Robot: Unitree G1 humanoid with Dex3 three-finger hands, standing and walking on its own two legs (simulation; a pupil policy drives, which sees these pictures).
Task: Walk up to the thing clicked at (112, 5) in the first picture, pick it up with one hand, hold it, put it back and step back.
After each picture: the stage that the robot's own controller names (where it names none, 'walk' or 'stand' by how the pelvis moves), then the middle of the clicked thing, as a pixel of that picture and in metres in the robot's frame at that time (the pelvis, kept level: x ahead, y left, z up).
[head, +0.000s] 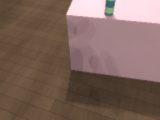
stand; (109, 6) +1.03 -0.16 -0.07
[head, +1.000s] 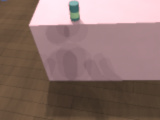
walk; (74, 11) +0.93 +0.12 -0.04
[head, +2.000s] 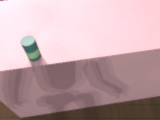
walk; (31, 49) +0.56 +0.29 -0.05
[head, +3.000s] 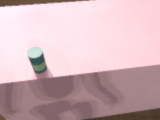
stand; (37, 60) +0.51 +0.24 -0.06
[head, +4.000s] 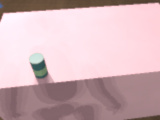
stand; (39, 66) +0.50 +0.23 -0.07
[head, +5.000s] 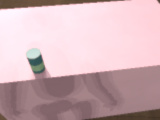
stand; (36, 61) +0.52 +0.24 -0.07
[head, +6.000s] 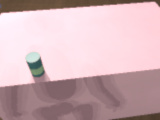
stand; (35, 65) +0.51 +0.25 -0.07
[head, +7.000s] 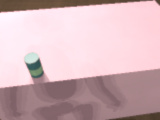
stand; (34, 65) +0.50 +0.25 -0.07
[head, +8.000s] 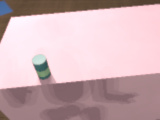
rise first; (41, 67) +0.50 +0.26 -0.07
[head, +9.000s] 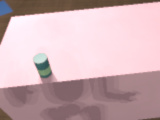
go down; (43, 66) +0.51 +0.25 -0.07
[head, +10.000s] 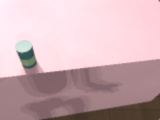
go down; (26, 55) +0.52 +0.23 -0.05
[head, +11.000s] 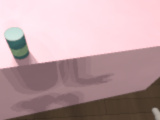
go down; (17, 44) +0.52 +0.24 -0.01
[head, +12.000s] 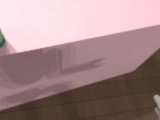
close in; out of the picture +0.51 +0.26 +0.03
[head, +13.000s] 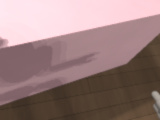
close; out of the picture +0.53 +0.25 +0.05
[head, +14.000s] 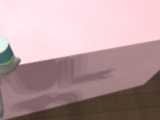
lift; (2, 55) +0.42 +0.24 +0.06
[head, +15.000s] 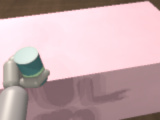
lift; (32, 68) +0.33 +0.17 +0.15
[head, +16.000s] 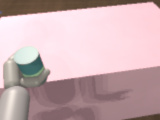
hold; (32, 67) +0.33 +0.18 +0.14
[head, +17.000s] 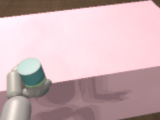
hold; (34, 78) +0.32 +0.17 +0.11
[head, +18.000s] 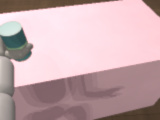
crouch; (16, 42) +0.43 +0.21 +0.16
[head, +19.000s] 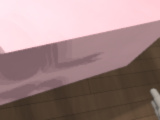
lower; out of the picture +0.50 +0.26 +0.01
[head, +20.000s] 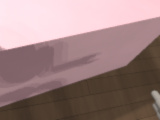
lower; out of the picture +0.51 +0.26 +0.04
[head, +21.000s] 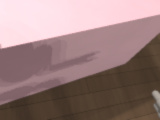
lower; out of the picture +0.52 +0.27 +0.04
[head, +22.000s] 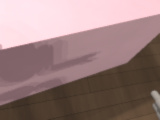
lower; out of the picture +0.52 +0.27 +0.04
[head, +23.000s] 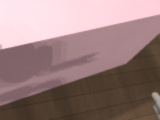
rest; out of the picture +0.52 +0.27 +0.04
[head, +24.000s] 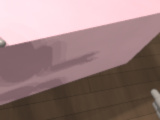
withdraw; out of the picture +0.52 +0.25 +0.05
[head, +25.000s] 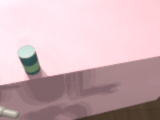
sink last; (29, 60) +0.48 +0.22 -0.01
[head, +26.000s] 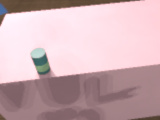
stand; (41, 61) +0.51 +0.24 -0.02
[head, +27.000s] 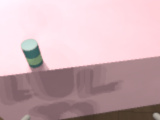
stand; (32, 54) +0.50 +0.24 +0.00
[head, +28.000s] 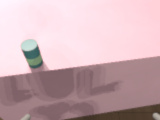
stand; (32, 54) +0.50 +0.24 +0.00
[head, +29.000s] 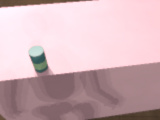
stand; (38, 59) +0.51 +0.23 -0.04
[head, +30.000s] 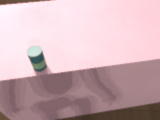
walk; (37, 59) +0.52 +0.24 -0.07
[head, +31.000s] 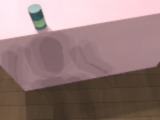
walk; (37, 17) +0.72 +0.27 -0.05
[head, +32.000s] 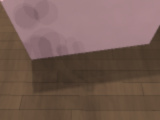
walk; out of the picture +1.04 +0.21 -0.04
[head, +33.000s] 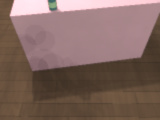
stand; (52, 1) +1.12 +0.26 -0.07
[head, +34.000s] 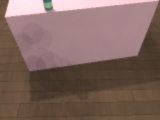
stand; (47, 1) +1.12 +0.28 -0.07
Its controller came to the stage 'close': yes
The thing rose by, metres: 0.22
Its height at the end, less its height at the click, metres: +0.00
